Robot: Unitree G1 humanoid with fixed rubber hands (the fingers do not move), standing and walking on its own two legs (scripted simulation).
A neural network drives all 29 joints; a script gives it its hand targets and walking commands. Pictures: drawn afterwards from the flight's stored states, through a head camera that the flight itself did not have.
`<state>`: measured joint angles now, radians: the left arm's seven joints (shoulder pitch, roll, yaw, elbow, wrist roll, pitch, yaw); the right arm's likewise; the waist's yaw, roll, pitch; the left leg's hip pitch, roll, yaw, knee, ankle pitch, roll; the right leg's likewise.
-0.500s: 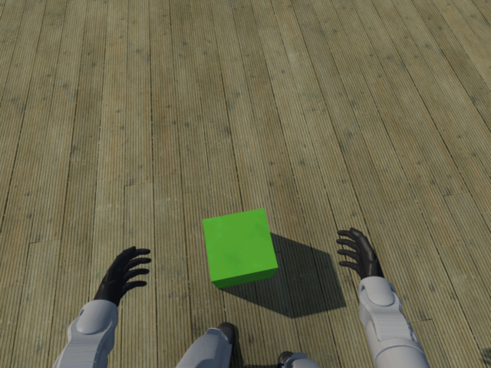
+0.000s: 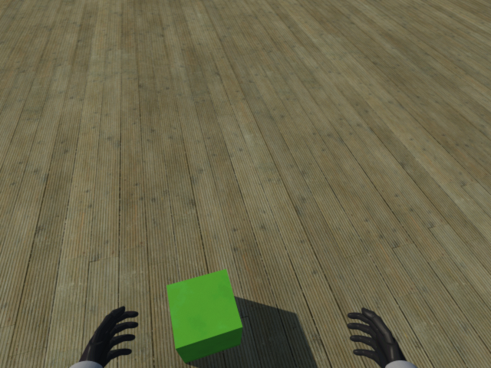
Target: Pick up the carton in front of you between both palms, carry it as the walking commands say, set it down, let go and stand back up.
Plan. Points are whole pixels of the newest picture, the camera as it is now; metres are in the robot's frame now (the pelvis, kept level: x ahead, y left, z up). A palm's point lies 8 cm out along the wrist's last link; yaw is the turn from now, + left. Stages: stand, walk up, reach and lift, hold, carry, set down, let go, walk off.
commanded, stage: let go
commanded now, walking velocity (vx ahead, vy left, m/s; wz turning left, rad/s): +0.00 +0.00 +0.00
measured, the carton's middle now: (205, 316) +0.39 +0.11 -0.65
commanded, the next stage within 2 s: stand in 0.26 s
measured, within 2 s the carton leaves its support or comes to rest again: neither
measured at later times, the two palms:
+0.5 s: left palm out of the picture +0.11 +0.30 -0.10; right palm out of the picture +0.12 -0.23 -0.11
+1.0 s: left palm out of the picture +0.06 +0.30 -0.13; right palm out of the picture +0.15 -0.21 -0.13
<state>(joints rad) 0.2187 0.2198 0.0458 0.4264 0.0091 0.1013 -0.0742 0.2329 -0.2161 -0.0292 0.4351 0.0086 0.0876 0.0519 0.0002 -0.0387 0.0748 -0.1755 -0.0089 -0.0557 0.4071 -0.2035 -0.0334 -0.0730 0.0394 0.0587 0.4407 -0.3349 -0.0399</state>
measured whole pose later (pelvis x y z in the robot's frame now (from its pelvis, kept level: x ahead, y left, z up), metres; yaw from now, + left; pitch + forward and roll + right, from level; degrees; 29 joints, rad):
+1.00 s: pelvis +0.04 +0.04 -0.02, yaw +7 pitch +4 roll +0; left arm 0.39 0.27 0.00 0.69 0.02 0.02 0.07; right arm 0.32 -0.24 -0.01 0.76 -0.02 -0.01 -0.03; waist 0.02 -0.02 -0.07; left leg -0.40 -0.09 -0.13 0.72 -0.39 0.02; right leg -0.19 -0.04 -0.07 0.63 -0.51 0.02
